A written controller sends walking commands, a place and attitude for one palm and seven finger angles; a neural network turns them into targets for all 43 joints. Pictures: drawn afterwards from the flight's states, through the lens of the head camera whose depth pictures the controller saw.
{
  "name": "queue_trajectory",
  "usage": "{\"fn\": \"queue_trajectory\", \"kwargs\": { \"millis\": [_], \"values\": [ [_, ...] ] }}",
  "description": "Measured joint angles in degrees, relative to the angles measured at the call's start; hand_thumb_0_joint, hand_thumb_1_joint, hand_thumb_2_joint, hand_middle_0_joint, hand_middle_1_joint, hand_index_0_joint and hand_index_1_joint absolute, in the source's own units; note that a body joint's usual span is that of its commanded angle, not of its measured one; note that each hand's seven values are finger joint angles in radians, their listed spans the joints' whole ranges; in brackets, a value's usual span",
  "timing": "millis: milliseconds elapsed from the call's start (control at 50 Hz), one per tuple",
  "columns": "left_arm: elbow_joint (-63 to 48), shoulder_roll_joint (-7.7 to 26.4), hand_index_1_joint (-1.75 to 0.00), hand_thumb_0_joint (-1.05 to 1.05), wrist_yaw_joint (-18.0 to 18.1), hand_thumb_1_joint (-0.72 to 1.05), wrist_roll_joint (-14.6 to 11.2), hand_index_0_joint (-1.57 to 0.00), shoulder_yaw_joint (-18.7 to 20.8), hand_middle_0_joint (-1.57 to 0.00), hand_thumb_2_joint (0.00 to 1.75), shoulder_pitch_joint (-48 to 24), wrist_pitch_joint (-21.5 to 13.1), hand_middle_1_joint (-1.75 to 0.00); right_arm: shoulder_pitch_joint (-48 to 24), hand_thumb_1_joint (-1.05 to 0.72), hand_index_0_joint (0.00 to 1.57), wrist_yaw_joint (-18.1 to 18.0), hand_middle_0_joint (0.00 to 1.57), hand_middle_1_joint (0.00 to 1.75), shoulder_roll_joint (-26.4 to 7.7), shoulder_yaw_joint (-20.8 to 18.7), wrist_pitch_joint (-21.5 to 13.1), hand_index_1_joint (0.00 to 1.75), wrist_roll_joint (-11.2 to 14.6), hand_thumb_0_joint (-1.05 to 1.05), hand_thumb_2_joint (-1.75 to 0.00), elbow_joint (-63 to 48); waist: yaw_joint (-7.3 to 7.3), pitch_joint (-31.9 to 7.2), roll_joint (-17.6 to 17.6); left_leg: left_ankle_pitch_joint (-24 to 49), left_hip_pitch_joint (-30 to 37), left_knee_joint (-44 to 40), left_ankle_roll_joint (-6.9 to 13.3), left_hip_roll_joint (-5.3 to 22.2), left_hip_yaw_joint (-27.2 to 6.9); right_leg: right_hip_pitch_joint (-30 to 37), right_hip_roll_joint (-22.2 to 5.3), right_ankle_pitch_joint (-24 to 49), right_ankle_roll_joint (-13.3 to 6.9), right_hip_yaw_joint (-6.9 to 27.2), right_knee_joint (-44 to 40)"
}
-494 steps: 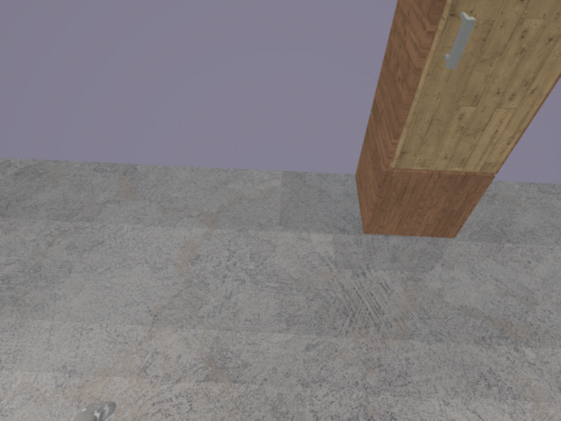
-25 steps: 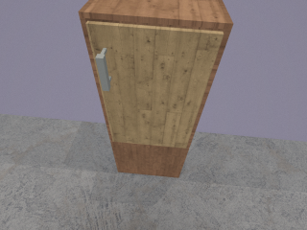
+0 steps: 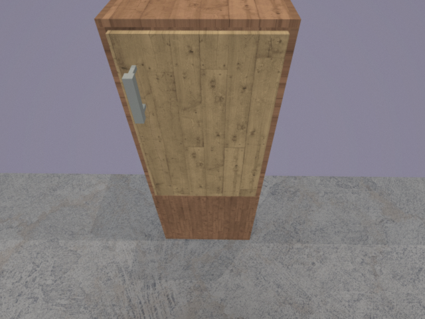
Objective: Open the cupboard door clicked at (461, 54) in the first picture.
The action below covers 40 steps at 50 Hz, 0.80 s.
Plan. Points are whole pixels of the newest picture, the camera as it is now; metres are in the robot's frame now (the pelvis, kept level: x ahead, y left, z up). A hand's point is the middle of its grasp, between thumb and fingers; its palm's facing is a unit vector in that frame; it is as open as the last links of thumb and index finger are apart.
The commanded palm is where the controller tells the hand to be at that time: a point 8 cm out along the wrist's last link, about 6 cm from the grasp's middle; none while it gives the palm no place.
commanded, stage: come to a stop and stand still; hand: left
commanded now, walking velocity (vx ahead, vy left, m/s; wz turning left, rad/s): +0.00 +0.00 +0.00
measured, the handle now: (136, 94) +0.56 +0.21 +0.13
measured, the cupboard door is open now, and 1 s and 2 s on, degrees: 0 0 0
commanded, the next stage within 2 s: look again from close up in 0.42 s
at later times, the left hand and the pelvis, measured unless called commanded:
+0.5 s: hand out of the picture -0.02 +0.21 -0.16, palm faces +0.02 -0.98 -0.21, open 7.4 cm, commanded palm none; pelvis -0.01 +0.03 +0.01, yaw -1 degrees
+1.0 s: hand out of the picture +0.06 +0.20 -0.17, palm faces +0.01 -0.98 -0.20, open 7.3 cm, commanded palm none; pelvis +0.04 +0.03 +0.01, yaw -1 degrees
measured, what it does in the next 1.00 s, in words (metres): stands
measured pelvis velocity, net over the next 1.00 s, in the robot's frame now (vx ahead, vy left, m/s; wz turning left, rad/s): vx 0.04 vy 0.03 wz -0.01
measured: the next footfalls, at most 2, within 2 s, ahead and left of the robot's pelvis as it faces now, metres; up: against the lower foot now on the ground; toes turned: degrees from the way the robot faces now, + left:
none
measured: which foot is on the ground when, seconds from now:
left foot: down 0.00-1.00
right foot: down 0.00-1.00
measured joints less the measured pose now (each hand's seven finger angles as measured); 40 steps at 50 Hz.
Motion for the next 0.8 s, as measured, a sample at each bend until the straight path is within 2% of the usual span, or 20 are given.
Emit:
{"fn": "queue_trajectory", "kwargs": {
  "millis": [60, 180, 280, 560, 800],
  "values": [
    [0.2, 0.6, -0.30, 0.00, -0.3, 0.90, -0.6, -0.21, 0.0, -0.20, 0.90, -1.8, 0.6, -0.30, 1.4, -0.91, 0.20, 0.1, 0.19, 0.30, 0.9, 1.0, -0.6, 0.30, -0.6, 0.00, -0.90, 0.7, 0.43, -0.2, -1.6, 1.2, 1.0, -1.4, 1.5, -1.3, 1.0, 0.7, -1.2, 1.2, 1.1, 0.9, -0.7],
    [0.4, 0.8, -0.30, 0.00, -1.3, 0.90, -0.5, -0.20, -0.6, -0.20, 0.90, -2.1, 0.9, -0.30, 4.0, -0.92, 0.20, 0.0, 0.19, 0.30, 1.6, 2.5, -0.8, 0.30, -1.0, 0.01, -0.90, 1.7, 0.38, -1.2, -1.7, 4.4, 2.5, -5.8, 2.5, -2.4, 2.1, 2.0, -1.9, 4.4, 1.6, 2.1, -5.2],
    [1.3, 1.0, -0.30, 0.00, -1.6, 0.90, -0.4, -0.20, -0.6, -0.20, 0.90, -0.8, 1.0, -0.30, 5.6, -0.92, 0.20, 0.5, 0.20, 0.30, 1.7, 3.2, -0.8, 0.30, -1.2, 0.01, -0.90, 2.8, 0.13, -1.0, -1.7, 5.8, 2.3, -7.7, 3.0, -3.2, 2.3, 1.4, -2.3, 4.3, 1.8, 2.7, -5.9],
    [6.6, -0.5, -0.30, 0.00, -1.5, 0.90, -0.7, -0.20, -1.4, -0.20, 0.90, 4.0, 0.4, -0.29, 6.0, -0.91, 0.20, 0.1, 0.20, 0.30, 2.3, 3.9, -1.6, 0.30, -0.6, 0.01, -0.90, 6.4, 0.96, 0.4, -1.9, 4.6, 3.0, -8.1, 3.1, -3.4, 1.9, 2.0, -2.3, 4.0, 2.6, 3.0, -6.3],
    [8.1, -1.6, -0.30, 0.01, -0.8, 0.91, -0.6, -0.20, -1.8, -0.20, 0.90, 1.6, -0.3, -0.30, 2.8, -0.92, 0.20, -1.0, 0.20, 0.30, 2.4, 4.0, -2.9, 0.30, -0.3, 0.01, -0.90, 8.0, 1.21, 0.6, -2.3, 1.9, 5.5, -8.0, 2.8, -2.8, 1.8, 4.2, -1.7, 1.1, 2.6, 2.9, -5.6]
  ]
}}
